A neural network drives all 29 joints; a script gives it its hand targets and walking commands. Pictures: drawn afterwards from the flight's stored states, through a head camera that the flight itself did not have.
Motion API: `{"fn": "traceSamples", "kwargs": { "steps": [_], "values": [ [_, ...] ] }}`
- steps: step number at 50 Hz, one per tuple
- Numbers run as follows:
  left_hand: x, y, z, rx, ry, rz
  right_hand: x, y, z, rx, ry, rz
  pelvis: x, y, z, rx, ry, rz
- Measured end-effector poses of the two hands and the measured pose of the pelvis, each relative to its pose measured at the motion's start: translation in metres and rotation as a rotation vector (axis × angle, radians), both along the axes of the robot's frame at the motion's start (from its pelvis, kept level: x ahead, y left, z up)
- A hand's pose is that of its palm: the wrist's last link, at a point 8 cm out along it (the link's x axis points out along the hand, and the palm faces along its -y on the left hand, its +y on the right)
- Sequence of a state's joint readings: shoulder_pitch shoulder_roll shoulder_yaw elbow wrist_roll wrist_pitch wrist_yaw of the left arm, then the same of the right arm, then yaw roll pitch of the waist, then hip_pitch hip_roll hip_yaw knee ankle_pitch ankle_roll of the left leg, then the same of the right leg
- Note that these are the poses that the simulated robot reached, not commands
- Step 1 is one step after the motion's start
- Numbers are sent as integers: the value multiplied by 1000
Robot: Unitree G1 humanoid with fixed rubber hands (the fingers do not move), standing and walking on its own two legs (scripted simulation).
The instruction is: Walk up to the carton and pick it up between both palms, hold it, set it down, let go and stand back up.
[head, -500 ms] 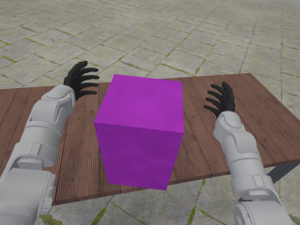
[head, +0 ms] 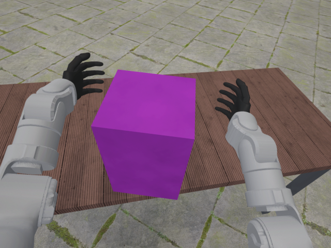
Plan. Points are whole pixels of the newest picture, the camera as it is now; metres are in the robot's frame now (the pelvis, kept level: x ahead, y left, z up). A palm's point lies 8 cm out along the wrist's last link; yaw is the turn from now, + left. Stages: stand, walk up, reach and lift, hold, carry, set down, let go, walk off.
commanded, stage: set down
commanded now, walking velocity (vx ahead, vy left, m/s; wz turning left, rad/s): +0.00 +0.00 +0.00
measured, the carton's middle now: (150, 140) +0.38 -0.01 +0.05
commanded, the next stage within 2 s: none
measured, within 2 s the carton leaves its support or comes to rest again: neither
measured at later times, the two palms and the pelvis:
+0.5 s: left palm (54, 198) +0.27 +0.21 +0.03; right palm (229, 187) +0.23 -0.16 +0.05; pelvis +0.01 +0.01 -0.01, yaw -1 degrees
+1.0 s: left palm (54, 174) +0.32 +0.21 +0.05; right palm (236, 173) +0.26 -0.19 +0.06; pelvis +0.05 +0.02 +0.00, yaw +0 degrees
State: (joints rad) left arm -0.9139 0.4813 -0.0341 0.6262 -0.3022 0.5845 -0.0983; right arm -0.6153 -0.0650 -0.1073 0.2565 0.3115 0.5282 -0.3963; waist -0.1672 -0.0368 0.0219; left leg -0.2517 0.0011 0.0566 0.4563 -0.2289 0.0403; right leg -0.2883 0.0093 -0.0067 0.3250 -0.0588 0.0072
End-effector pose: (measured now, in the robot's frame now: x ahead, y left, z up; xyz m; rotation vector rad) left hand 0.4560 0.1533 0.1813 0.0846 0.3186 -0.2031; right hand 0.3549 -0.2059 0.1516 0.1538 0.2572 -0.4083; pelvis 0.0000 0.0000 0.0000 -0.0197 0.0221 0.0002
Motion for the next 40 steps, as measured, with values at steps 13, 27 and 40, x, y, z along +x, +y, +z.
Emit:
{"fn": "traceSamples", "kwargs": {
  "steps": [13,27,40],
  "values": [
    [-109,56,-110,46,123,42,-103,23,-87,16,127,1,18,-4,3,-18,-130,-21],
    [-178,57,-131,-41,49,32,-114,42,-91,-48,68,77,13,7,-5,-11,-61,-10],
    [-180,82,-114,26,51,30,-139,35,-103,-35,171,-2,43,18,0,-21,-158,-9]
  ]
}}
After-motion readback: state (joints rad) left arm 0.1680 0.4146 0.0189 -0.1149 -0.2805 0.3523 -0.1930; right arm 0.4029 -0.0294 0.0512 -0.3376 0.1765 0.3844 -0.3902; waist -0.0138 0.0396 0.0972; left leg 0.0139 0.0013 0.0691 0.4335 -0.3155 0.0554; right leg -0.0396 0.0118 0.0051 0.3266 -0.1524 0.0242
